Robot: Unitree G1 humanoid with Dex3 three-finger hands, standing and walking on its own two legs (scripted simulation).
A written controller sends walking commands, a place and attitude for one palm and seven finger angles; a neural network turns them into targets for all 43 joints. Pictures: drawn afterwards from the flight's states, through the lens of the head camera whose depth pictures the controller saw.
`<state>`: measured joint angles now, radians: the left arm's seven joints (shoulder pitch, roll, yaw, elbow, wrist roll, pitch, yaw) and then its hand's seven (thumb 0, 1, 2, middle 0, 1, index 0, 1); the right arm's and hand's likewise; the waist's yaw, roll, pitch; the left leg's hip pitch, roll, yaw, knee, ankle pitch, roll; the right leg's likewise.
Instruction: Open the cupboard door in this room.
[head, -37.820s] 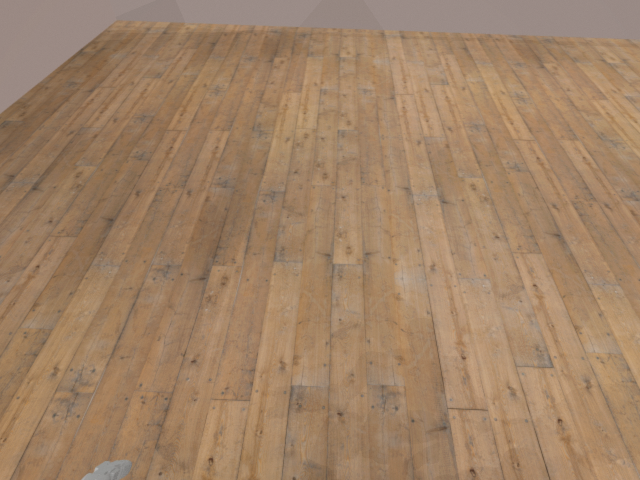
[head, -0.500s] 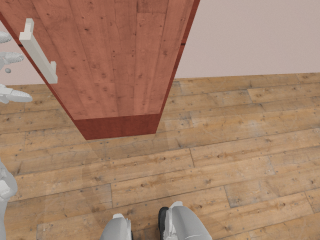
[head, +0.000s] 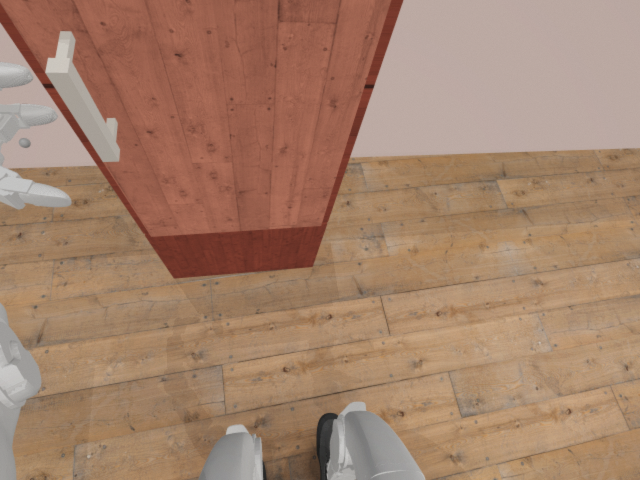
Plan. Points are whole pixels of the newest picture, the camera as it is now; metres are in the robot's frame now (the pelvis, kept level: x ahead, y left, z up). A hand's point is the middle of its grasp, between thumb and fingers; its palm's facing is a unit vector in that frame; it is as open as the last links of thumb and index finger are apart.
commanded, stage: slide the fingers in behind the handle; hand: left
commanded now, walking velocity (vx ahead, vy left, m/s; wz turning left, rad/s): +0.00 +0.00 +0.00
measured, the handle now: (90, 103) +0.54 +0.24 +0.06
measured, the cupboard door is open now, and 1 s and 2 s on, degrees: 0 0 0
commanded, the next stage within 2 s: close the thumb around the handle in 1.42 s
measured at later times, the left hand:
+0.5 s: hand (68, 140) +0.48 +0.25 +0.07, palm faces +0.05 -1.00 -0.02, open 14.0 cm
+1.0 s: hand (101, 142) +0.48 +0.22 +0.06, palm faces +0.04 -1.00 -0.01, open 14.0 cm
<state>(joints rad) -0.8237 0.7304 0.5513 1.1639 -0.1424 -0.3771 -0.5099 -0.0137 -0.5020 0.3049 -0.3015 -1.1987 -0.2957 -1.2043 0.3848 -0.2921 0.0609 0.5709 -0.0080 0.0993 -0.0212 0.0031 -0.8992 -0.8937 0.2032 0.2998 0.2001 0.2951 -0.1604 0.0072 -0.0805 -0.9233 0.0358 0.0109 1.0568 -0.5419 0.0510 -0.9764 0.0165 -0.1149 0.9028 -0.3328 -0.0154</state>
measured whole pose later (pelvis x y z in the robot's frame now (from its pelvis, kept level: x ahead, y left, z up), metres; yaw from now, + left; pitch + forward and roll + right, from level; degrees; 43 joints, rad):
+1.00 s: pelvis +0.00 +0.00 +0.01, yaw +0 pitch +22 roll -3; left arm -0.78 0.52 0.43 1.08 -0.13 -0.40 -0.32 -0.01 -0.50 0.30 -0.30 -1.20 -0.30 -1.20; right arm 0.38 -0.27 0.04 0.59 -0.01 0.09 0.00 0.00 -0.90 -0.89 0.20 0.30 0.20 0.29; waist -0.15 0.02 -0.10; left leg -0.87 0.02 0.02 1.02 -0.53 0.05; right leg -0.94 0.01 -0.10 0.90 -0.34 -0.02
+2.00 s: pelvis +0.00 -0.01 +0.00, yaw +0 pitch +23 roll -3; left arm -0.84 0.55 0.45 1.14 -0.11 -0.42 -0.30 0.00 0.37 0.68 -0.36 -1.29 -0.36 -1.30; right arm 0.39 -0.27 0.05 0.60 -0.02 0.06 -0.01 0.00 -0.90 -0.89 0.20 0.30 0.20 0.29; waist -0.16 0.02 -0.09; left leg -0.91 0.02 0.02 1.04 -0.53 0.04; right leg -0.98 0.01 -0.10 0.93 -0.34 -0.02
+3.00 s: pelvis +0.02 -0.01 +0.02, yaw +1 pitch +16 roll -1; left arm -0.10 0.00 0.08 0.30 -0.05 -0.38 0.32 0.01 0.74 0.78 -0.37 -1.35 -0.37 -1.34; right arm 0.24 -0.21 -0.01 0.54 -0.04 0.02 0.05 0.01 -0.90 -0.89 0.20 0.30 0.20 0.29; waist -0.01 0.03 -0.13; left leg -0.69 0.00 0.04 0.93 -0.52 0.04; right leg -0.80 -0.01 -0.07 0.88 -0.37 -0.02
